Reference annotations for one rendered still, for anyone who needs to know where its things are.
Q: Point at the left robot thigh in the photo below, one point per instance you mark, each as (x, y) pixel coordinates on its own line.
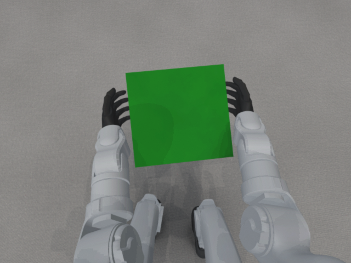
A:
(147, 220)

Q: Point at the right robot forearm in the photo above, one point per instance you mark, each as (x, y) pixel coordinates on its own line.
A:
(261, 178)

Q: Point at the left robot forearm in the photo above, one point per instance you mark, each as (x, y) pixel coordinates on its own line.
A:
(110, 202)

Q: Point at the robot left hand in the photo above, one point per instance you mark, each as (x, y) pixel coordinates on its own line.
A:
(110, 114)

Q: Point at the carton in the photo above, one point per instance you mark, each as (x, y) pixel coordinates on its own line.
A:
(179, 115)

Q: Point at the right robot upper arm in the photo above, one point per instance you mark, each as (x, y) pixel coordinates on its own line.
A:
(275, 234)

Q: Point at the left robot upper arm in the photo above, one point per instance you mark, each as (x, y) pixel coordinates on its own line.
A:
(119, 243)

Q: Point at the right robot thigh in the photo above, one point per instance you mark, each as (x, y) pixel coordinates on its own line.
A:
(211, 226)

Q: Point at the robot right hand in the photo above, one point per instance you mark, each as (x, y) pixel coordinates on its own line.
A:
(243, 101)

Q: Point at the robot thigh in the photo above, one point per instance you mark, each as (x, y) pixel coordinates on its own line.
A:
(211, 226)
(147, 220)

